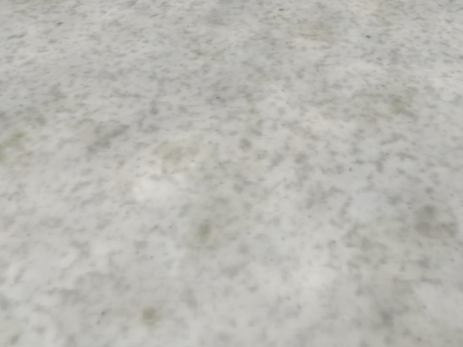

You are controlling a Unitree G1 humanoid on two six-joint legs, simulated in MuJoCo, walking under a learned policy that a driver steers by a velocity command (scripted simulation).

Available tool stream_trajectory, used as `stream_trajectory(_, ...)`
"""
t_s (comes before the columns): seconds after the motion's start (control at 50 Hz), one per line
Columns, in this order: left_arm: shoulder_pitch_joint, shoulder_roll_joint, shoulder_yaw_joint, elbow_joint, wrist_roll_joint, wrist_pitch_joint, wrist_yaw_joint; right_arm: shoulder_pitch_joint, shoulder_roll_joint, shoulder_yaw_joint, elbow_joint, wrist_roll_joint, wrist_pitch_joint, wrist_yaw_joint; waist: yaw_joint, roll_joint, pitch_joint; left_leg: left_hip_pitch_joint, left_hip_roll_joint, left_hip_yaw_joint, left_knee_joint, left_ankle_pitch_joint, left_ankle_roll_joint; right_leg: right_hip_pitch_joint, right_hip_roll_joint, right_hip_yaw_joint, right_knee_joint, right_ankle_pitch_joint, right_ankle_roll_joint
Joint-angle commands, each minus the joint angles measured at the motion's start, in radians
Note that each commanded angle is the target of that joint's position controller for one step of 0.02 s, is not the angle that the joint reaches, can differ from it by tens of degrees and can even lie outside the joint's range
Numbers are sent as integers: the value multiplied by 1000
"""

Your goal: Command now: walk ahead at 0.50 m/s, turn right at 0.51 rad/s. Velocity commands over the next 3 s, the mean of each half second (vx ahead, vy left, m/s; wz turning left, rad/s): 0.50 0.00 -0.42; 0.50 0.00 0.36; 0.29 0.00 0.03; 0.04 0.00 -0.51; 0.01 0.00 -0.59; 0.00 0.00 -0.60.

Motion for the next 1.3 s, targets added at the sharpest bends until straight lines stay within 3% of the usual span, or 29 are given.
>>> stream_trajectory(0.02, -86, 41, 2, -91, 4, -13, -3, 20, -152, -30, -28, -3, 0, -12, 16, 95, 50, 1, 302, -40, 27, 783, 80, 36, 45, -60, -70, -69, -47)
stream_trajectory(0.06, -15, 63, 13, -77, 6, -11, 6, 11, -184, -38, -25, -6, 14, -19, 54, 126, -8, 41, 307, -12, 192, 1072, 71, 146, 113, -97, -80, -186, -92)
stream_trajectory(0.1, 211, 110, 43, -10, 13, -25, 22, -2, -207, -44, -34, -3, 33, -16, 154, 97, -139, -51, 294, 5, 558, 1004, 54, 439, 172, -75, -185, -205, -151)
stream_trajectory(0.12, 348, 203, 75, 21, 23, -28, 39, -2, -176, -36, -65, -3, 31, -11, 206, -3, -238, -272, 259, 6, 866, 634, 22, 685, 1, 167, -236, -309, -209)
stream_trajectory(0.14, 287, 303, 100, -5, -1, -15, 46, -3, -94, -25, -143, 11, 20, 11, 128, -248, -306, -721, 7, -86, 1243, -210, -45, 947, -263, 754, -369, -294, -373)
stream_trajectory(0.16, 300, 287, 96, -10, -22, -3, 50, -128, -169, -35, -170, -1, 7, 15, 172, -43, -272, -835, 44, -283, 1263, -154, -34, 916, -263, 749, -433, -206, -360)
stream_trajectory(0.2, 211, 190, 71, 4, -26, -10, 61, -141, -140, -26, -171, 13, -14, 17, 85, 66, -64, -791, 132, -294, 1089, -12, -26, 656, -201, 514, -456, 6, -284)
stream_trajectory(0.24, 149, 145, 55, -4, -32, -28, 67, -111, -127, -24, -162, -21, 19, 16, 22, 59, -40, -669, 158, -303, 977, -1, -48, 514, -109, 385, -476, 129, -237)
stream_trajectory(0.28, 167, 153, 53, 1, -38, -50, 61, -104, -114, -23, -167, -32, 50, 23, 8, 41, -51, -640, 152, -286, 916, 6, -70, 473, -73, 347, -488, 192, -236)
stream_trajectory(0.38, 265, 153, 47, 34, -33, -65, 56, -258, -98, -16, -213, -24, 63, 36, 58, -4, -4, -728, 160, -250, 672, 215, -84, 501, -38, 283, -542, 193, -176)
stream_trajectory(0.52, 358, 148, 30, 80, -13, -78, 67, -435, -98, -5, -260, -3, 52, 52, 132, -26, 29, -769, 118, -211, 443, 328, -9, 707, -87, 195, -552, 300, -116)
stream_trajectory(0.58, 339, 157, 25, 95, -1, -79, 82, -425, -105, -7, -266, -1, 47, 58, 102, -29, 46, -705, 71, -205, 372, 241, 40, 757, -125, 147, -517, 438, -104)
stream_trajectory(0.64, 299, 184, 26, 99, 8, -78, 91, -209, -141, -29, -198, -4, 43, 42, 1, -47, -70, -439, -37, -159, 324, 124, 103, 773, -118, 76, -226, 858, -68)
stream_trajectory(0.66, 282, 190, 25, 95, 2, -75, 92, -56, -159, -41, -151, -14, 35, 35, -73, -27, -145, -243, -35, -182, 257, 171, 135, 690, -93, 40, -18, 788, -49)
stream_trajectory(0.68, 289, 154, 10, 54, -17, -82, 90, 88, -250, -69, -125, -35, 34, 23, -111, 79, -251, 34, 170, -468, 245, 107, 223, 426, -33, -8, 305, 470, -15)
stream_trajectory(0.7, 351, 102, 4, 34, -23, -88, 73, 77, -313, -86, -123, -25, 39, 28, -38, 278, -308, 218, 396, -978, 136, 187, 374, 73, 185, 13, 630, -450, 23)
stream_trajectory(0.72, 271, 152, 11, 27, 4, -90, 72, 10, -262, -78, -120, 18, 45, 40, -30, 127, -240, 158, 357, -976, 90, 124, 351, -19, 119, 162, 676, -423, 5)
stream_trajectory(0.74, 208, 154, 9, 1, -5, -102, 65, -65, -226, -71, -138, 20, 49, 40, -10, 82, -116, 15, 334, -829, 67, 140, 326, -43, 68, 159, 633, -331, 6)
stream_trajectory(0.78, 168, 141, 6, -15, 3, -98, 60, -109, -163, -53, -136, 14, 47, 35, 35, 17, -23, -163, 247, -682, 25, 305, 269, 14, 15, 143, 513, -277, 26)
stream_trajectory(0.88, 132, 100, -9, -53, 17, -42, 50, -64, -197, -60, -116, 22, 27, 27, 62, 63, -26, -286, 154, -559, -30, 390, 248, 53, -8, 96, 319, -223, 105)
stream_trajectory(1.08, -188, 98, -26, -179, -3, -55, 41, 86, -204, -70, -102, 7, 42, 12, -56, 98, -13, -100, 137, -608, 65, 538, 178, -16, 44, 85, -75, -5, 114)
stream_trajectory(1.14, -101, 112, -22, -155, 1, -73, 45, 58, -193, -63, -100, 4, 38, -1, -14, 110, -23, -89, 150, -585, 141, 721, 123, 157, 74, 75, -190, -27, 60)
stream_trajectory(1.18, 101, 143, -7, -86, 9, -95, 62, 33, -198, -59, -91, 15, 27, -1, 80, 92, -107, -83, 93, -521, 366, 916, 70, 402, 99, 56, -303, 69, 8)
stream_trajectory(1.2, 229, 186, 2, -64, 19, -109, 73, 32, -172, -50, -111, 22, 19, 2, 124, 51, -214, -201, 50, -495, 560, 685, 45, 629, -41, 178, -264, 246, -32)
stream_trajectory(1.22, 309, 282, 28, -53, 24, -99, 75, 196, -80, -32, -104, 59, 23, -3, 86, -188, -373, -439, -101, -385, 923, -10, -3, 914, -347, 538, -189, 733, -217)
stream_trajectory(1.24, 319, 245, 31, -31, -26, -79, 64, 221, -154, -43, -82, 28, 32, -12, 76, -161, -404, -520, -125, -378, 1043, -257, -8, 876, -374, 697, -251, 843, -286)
stream_trajectory(1.26, 221, 178, 17, -46, -43, -75, 57, 133, -164, -44, -82, 0, 41, -10, 47, -45, -260, -563, -61, -396, 1069, -183, -15, 755, -309, 575, -276, 771, -263)
stream_trajectory(1.28, 153, 114, 0, -53, -41, -74, 55, 39, -154, -37, -100, -14, 41, -4, 46, -4, -175, -588, -25, -374, 1019, -140, -22, 666, -244, 473, -301, 733, -226)
stream_trajectory(1.3, 132, 95, -8, -47, -38, -73, 57, -19, -148, -35, -119, -17, 48, 3, 37, -17, -122, -594, 7, -356, 968, -115, -28, 603, -188, 407, -333, 721, -192)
